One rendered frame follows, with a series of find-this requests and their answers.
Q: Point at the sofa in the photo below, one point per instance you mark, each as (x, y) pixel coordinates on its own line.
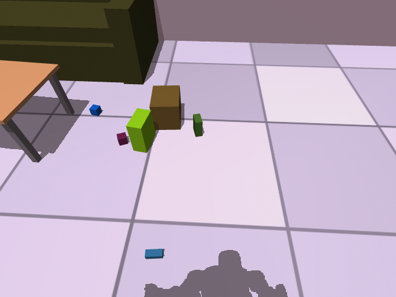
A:
(91, 40)

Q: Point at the coffee table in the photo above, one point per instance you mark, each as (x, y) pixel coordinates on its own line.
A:
(19, 81)

